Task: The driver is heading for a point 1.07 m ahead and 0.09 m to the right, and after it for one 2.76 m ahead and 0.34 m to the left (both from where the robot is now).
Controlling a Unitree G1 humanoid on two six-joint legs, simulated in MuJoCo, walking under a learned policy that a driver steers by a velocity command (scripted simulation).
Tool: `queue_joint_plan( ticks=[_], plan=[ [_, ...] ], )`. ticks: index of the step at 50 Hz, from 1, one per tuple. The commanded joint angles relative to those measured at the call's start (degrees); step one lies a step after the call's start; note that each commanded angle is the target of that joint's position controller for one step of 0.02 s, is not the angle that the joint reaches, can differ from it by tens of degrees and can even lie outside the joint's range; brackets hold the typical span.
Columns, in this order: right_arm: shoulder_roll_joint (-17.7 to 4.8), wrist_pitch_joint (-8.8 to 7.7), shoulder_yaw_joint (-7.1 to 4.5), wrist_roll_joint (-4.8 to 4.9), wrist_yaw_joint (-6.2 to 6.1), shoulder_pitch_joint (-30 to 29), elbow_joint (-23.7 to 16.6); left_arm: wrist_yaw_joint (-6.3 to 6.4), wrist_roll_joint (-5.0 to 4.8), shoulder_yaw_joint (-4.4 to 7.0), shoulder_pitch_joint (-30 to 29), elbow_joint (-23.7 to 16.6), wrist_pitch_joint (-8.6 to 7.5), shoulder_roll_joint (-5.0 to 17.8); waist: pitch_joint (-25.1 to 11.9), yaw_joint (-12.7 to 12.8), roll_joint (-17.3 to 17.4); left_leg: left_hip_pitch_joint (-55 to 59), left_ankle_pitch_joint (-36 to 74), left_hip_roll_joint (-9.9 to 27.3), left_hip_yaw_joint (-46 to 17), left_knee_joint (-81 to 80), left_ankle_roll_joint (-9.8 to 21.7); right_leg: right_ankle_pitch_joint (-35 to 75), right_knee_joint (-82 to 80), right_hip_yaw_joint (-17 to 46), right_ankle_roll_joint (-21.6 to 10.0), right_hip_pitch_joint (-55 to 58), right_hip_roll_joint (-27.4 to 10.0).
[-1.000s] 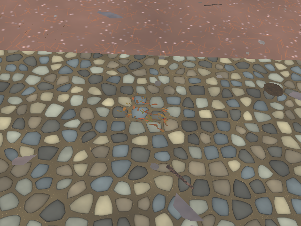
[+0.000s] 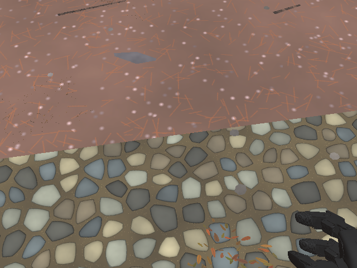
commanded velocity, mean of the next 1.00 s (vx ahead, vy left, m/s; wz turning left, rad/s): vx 0.06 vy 0.00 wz -0.18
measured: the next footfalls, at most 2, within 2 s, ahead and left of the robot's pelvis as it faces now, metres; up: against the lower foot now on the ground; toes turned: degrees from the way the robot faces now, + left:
right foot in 0.34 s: +0.13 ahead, -0.13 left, +0.00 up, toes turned -24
left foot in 0.74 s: +0.20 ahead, +0.09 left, +0.00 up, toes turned -13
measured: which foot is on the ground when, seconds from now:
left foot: down 0.00-0.34, up 0.36-0.72, down 0.74-1.00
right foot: up 0.00-0.32, down 0.34-0.76, up 0.78-1.00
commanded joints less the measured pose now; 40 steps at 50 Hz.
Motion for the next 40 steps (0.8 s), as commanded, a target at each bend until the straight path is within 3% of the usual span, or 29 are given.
queue_joint_plan(
  ticks=[1,2,4,7,10,14,16,17,18,19,20,21,22,23,26,27,28,30,31,35,37,38,39,40],
  plan=[
    [-4.85,1.53,-2.15,0.11,-0.65,3.03,-2.44,0.83,-0.27,2.35,3.22,-6.2,2.05,7.64,-10.68,-3.26,5.15,20.01,10.85,17.56,-13.25,-9.89,12.4,5.74,2.91,-3.22,2.73,-13.93,-8.79],
    [-5.76,1.39,-2.77,-0.13,-0.54,2.72,-1.18,0.79,0.06,1.86,2.04,-7.4,2.23,5.14,-7.89,-2.84,6.12,14.94,13.34,16.25,-8.78,-11.53,11.96,6.1,-1.8,-4.54,2.54,-11.76,-9.4],
    [-7.89,0.71,-4.02,-0.36,-0.48,4.08,1.05,0.66,0.76,1.01,-0.81,-9.56,1.67,1.89,-8.29,-3.55,6.58,14.4,21.1,17.25,-5.1,-13.27,13.53,7.89,-9.25,-5.94,2.25,-10.55,-10.47],
    [-10.02,0.92,-5.11,0.17,-0.74,2.9,2.43,-0.36,0.85,1.12,-2.5,-10.27,1.59,2.81,-12.72,-3.34,5.42,17.0,19.74,19.93,-1.73,-13.68,14.42,15.75,-17.65,-5.7,0.61,-6.64,-12.23],
    [-11.56,1.46,-5.71,1.0,-0.28,0.93,3.05,-1.66,0.69,1.67,-5.72,-11.19,2.55,4.86,-10.69,-3.5,6.25,14.15,9.2,19.37,3.94,-14.64,12.53,20.64,-25.58,-7.88,-1.37,-1.21,-11.79],
    [-14.02,1.69,-6.93,2.17,0.98,3.6,4.58,-3.02,0.68,2.67,-11.21,-13.85,3.78,6.95,-8.29,-5.23,6.44,18.49,4.46,21.14,6.92,-11.32,10.01,17.01,-35.54,-10.99,-4.02,1.11,-10.36],
    [-13.54,2.11,-7.07,2.94,1.31,5.18,5.47,-3.01,0.81,3.54,-10.38,-13.93,3.93,7.45,-8.66,-4.29,4.95,19.07,1.84,19.89,10.03,-4.64,6.47,20.01,-44.31,-12.7,-6.25,6.4,-7.87],
    [-11.95,2.29,-6.83,2.76,1.67,8.42,6.78,-2.3,0.99,4.68,-6.89,-13.16,3.86,9.8,-9.57,-3.28,0.86,15.13,-1.58,17.1,12.7,3.25,3.04,26.92,-49.25,-9.45,-8.68,13.77,-7.8],
    [-9.79,2.37,-6.21,0.57,1.9,10.42,5.05,-0.96,1.03,7.15,-2.85,-13.47,3.56,19.06,-10.46,-4.25,-17.85,-2.22,-23.98,8.81,17.77,23.49,-3.07,53.19,-52.15,11.85,-16.25,26.58,-21.09],
    [-8.96,2.23,-5.53,-0.65,1.41,5.1,1.8,-1.19,2.89,6.45,-4.44,-15.37,1.99,19.28,-14.73,-2.67,-17.99,-14.1,-34.82,2.19,5.75,36.36,-5.06,50.04,-54.45,25.93,-26.09,28.06,-26.27],
    [-11.52,2.32,-6.06,0.69,1.17,2.43,2.09,-1.66,3.22,5.41,-5.24,-15.38,0.7,15.45,-15.52,-0.88,-9.53,-15.4,-31.76,3.26,1.25,41.24,-4.12,49.63,-55.82,20.1,-25.22,27.36,-25.9],
    [-11.4,2.63,-6.05,1.84,0.8,3.55,2.95,-1.34,2.69,4.36,-7.38,-14.8,-0.08,12.75,-14.13,-2.76,-6.51,-15.03,-27.31,4.67,0.59,40.7,-3.1,49.21,-54.6,14.47,-21.98,25.29,-23.92],
    [-11.22,3.04,-5.98,1.55,0.3,5.79,4.6,-0.95,1.74,3.29,-10.12,-14.78,-0.13,9.5,-14.02,-4.13,-3.84,-13.49,-24.29,6.16,0.41,38.2,-3.23,48.61,-53.56,10.13,-19.11,23.63,-22.01],
    [-11.17,3.41,-5.88,1.09,0.12,6.95,5.25,-0.48,1.61,2.38,-12.7,-14.8,0.07,7.69,-14.09,-5.15,-4.91,-9.71,-21.88,6.5,1.16,36.54,-3.79,49.7,-53.17,7.0,-18.0,20.36,-20.88],
    [-7.05,4.04,-4.21,1.74,1.06,11.19,7.63,-0.12,3.55,0.07,-15.98,-13.25,-0.15,3.05,-15.29,-7.17,-5.5,2.66,-17.06,6.75,2.81,26.34,-4.73,48.54,-53.19,-1.62,-16.09,14.05,-17.09],
    [-5.57,4.14,-3.43,1.94,1.41,10.71,7.71,-0.17,3.93,-0.11,-15.74,-12.37,-0.36,2.57,-14.45,-6.27,-5.99,5.51,-15.68,6.8,3.11,21.37,-4.76,45.86,-53.52,-3.15,-15.82,12.91,-16.77],
    [-5.7,4.27,-3.18,2.12,1.64,9.47,7.05,-0.19,4.19,0.19,-14.86,-11.45,-0.43,3.63,-13.3,-5.04,-6.93,7.09,-15.04,6.58,3.37,18.62,-4.63,43.22,-54.04,-3.07,-16.38,12.09,-17.69],
    [-9.68,4.68,-4.15,2.55,1.76,8.5,5.42,-0.06,4.05,1.59,-13.78,-10.13,0.09,7.91,-10.66,-3.76,-8.52,6.12,-16.73,5.33,5.05,18.53,-4.07,39.44,-54.52,-1.05,-18.07,11.62,-20.48],
    [-10.77,4.84,-4.49,2.72,1.78,8.66,4.86,0.09,3.78,1.92,-13.59,-9.76,0.4,8.66,-9.54,-3.51,-8.45,4.88,-18.02,5.31,5.3,18.79,-3.63,37.99,-54.53,-0.03,-18.43,11.89,-21.81],
    [-8.83,5.34,-4.57,2.6,2.16,11.59,4.37,0.9,2.25,2.16,-15.26,-8.63,0.77,7.45,-7.47,-5.0,-7.54,5.3,-18.07,5.13,7.21,13.76,-1.11,37.17,-51.41,-0.73,-16.29,12.57,-23.57],
    [-8.68,5.24,-5.01,2.23,2.35,14.84,5.05,1.35,1.24,2.31,-15.91,-7.95,0.86,6.05,-7.0,-6.71,-4.96,10.25,-9.01,3.53,7.05,2.91,1.69,31.31,-45.1,-5.16,-11.62,10.52,-20.46],
    [-12.8,4.94,-6.27,1.81,1.75,15.9,4.54,1.43,1.81,2.32,-13.25,-7.51,0.82,4.2,-6.82,-5.49,5.74,14.57,7.03,9.02,-4.61,-4.43,5.26,20.39,-33.26,-11.2,-6.2,4.87,-15.0],
    [-19.68,4.25,-7.94,1.13,1.25,16.59,3.31,1.38,3.46,1.58,-18.21,-11.36,0.49,2.34,-4.61,-6.04,20.79,20.85,22.78,20.9,-28.13,-9.19,16.51,-1.04,-19.12,-13.33,0.04,-12.5,-2.96],
    [-17.97,3.19,-7.49,-0.69,1.56,20.24,3.09,1.55,3.42,1.6,-23.14,-12.44,-0.12,2.82,-8.79,-10.36,15.97,24.53,21.65,23.8,-32.88,-11.6,21.77,-9.04,-8.99,-4.45,-0.11,-17.4,-1.39]
  ],
)
Over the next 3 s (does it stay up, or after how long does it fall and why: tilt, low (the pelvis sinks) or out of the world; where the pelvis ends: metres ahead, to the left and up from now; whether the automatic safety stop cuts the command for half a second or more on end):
stays up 1.35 0.00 0.02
